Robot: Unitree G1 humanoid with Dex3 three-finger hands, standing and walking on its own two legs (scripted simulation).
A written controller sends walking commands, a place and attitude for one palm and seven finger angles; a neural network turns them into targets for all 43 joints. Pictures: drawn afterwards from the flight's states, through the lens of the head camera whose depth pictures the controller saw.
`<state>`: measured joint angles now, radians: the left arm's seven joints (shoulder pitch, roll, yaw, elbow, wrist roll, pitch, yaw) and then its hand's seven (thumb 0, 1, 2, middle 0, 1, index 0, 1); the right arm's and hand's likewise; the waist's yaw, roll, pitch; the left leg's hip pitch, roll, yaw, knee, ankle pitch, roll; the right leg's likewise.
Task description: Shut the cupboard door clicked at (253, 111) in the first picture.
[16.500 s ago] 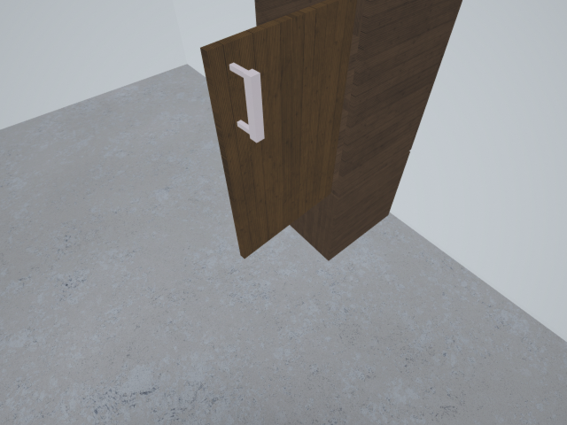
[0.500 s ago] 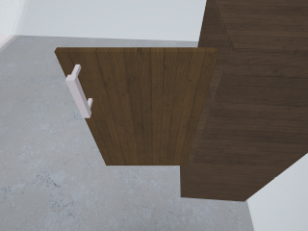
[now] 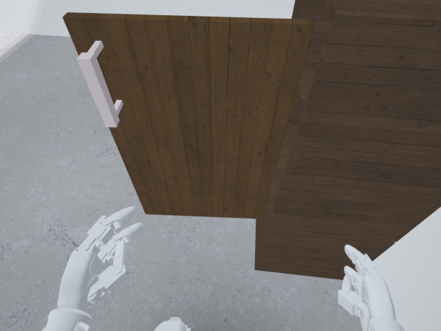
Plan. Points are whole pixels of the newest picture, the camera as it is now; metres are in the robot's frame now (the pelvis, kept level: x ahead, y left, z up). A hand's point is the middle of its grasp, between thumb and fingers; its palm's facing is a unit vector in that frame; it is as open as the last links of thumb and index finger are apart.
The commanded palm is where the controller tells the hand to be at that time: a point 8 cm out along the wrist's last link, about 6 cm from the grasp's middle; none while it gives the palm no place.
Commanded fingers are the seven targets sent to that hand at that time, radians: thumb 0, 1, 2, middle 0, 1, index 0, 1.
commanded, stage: raise the hand and make a fist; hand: left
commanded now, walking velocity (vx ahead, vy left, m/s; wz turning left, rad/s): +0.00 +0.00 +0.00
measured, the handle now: (104, 86) +0.46 +0.23 +0.21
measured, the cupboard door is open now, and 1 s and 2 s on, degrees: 94 94 94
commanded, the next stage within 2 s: bring the fist close to the handle in 1.56 s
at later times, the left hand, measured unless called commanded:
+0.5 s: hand (78, 249) +0.21 +0.22 +0.11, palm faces +0.04 -1.00 -0.06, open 4.0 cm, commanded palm +0.18 +0.26 +0.12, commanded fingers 0.00 0.90 0.90 -0.99 -1.16 -0.99 -1.16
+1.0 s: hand (43, 216) +0.22 +0.23 +0.19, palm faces +0.04 -1.00 -0.08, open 3.1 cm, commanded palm +0.19 +0.28 +0.19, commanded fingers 0.00 0.90 0.90 -1.30 -1.50 -1.30 -1.50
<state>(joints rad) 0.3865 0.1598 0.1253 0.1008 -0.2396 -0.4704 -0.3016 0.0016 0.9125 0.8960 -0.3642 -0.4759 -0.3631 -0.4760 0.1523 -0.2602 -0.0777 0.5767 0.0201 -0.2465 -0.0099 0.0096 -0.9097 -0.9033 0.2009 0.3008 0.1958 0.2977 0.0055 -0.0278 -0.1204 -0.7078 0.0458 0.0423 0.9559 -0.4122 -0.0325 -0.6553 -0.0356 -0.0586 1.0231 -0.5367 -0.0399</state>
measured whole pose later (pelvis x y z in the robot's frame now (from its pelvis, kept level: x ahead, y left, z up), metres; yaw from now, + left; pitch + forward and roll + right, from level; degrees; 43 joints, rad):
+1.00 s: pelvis +0.00 +0.04 +0.05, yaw +1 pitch -1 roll -1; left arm 0.28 0.27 0.19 -0.31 -0.29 0.04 -0.22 0.01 0.90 0.90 -1.25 -1.44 -1.25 -1.44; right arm 0.21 -0.22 0.08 0.57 0.05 -0.27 -0.07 0.01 -0.90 -0.90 0.20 0.30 0.20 0.30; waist 0.07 0.05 -0.04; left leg -0.35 0.02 0.02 0.65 -0.29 0.02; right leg -0.24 -0.04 -0.09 0.61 -0.36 0.01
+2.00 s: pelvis +0.01 +0.02 +0.06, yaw +0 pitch -2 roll +0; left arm 0.07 0.27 0.22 -0.17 -0.28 0.15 -0.21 0.01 0.90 0.90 -1.31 -1.50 -1.30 -1.50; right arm 0.20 -0.25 0.07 0.64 0.06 -0.26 -0.09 0.01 -0.90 -0.90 0.20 0.30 0.20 0.30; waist 0.05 0.06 -0.03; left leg -0.24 0.03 0.04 0.54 -0.25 -0.01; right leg -0.16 -0.02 -0.07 0.54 -0.33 0.00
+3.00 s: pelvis +0.03 +0.02 +0.06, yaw -1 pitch +0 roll +1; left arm -0.18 0.26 0.22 0.12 -0.22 0.10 -0.13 0.01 0.90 0.90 -1.30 -1.50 -1.30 -1.50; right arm 0.21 -0.26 0.04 0.66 0.06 -0.17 -0.07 0.01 -0.91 -0.90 0.20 0.30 0.20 0.30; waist 0.02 0.05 -0.03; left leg -0.24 0.04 0.06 0.52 -0.27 -0.01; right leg -0.17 -0.02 -0.05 0.53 -0.35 -0.01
